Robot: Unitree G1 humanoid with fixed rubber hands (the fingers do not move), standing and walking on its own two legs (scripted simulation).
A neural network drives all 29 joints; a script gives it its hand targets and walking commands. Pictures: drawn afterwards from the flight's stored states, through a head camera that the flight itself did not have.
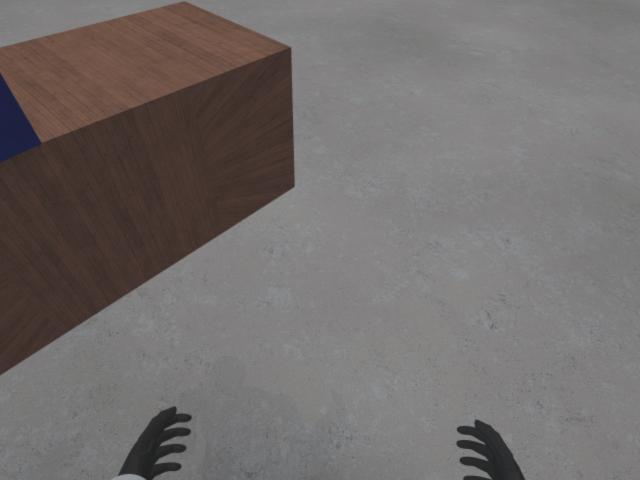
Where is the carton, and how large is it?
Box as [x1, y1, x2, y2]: [0, 73, 41, 161]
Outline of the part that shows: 0,73 0,161 2,161 41,143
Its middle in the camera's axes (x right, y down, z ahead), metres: -0.84 -0.30 +0.86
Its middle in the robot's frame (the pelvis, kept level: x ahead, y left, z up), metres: +0.83 +0.87 +0.02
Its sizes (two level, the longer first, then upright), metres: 0.210 0.200 0.250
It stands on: a pedestal, 0.66 m high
